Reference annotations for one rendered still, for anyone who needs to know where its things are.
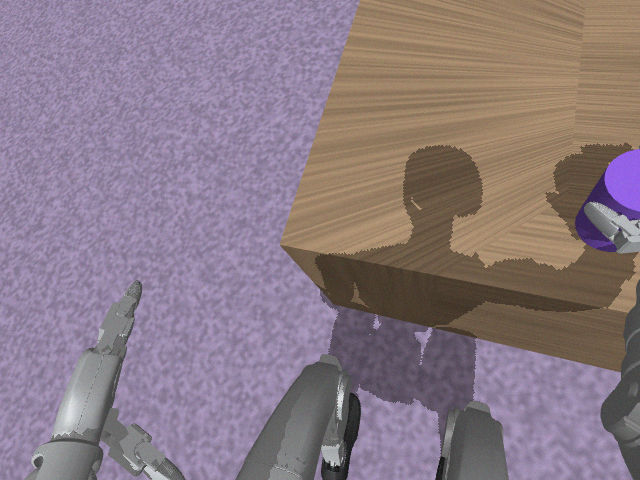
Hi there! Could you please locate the left robot hand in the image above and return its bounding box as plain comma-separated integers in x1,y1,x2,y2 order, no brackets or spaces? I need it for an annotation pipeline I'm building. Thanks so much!
50,280,185,480

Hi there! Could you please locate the right robot arm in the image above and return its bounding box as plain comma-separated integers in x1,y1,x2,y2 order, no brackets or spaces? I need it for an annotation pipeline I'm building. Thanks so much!
600,280,640,480

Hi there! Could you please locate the left robot arm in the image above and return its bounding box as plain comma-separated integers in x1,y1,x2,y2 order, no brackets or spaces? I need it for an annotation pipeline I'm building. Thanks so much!
24,438,103,480

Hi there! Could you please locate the left robot foot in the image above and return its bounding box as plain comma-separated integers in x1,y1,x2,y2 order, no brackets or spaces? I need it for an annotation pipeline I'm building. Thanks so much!
321,393,361,480

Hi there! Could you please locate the right robot hand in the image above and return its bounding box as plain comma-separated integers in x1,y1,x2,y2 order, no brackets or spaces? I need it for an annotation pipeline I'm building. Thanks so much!
584,146,640,254

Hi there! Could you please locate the can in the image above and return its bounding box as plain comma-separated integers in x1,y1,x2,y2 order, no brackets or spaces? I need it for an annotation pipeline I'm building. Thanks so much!
575,149,640,252

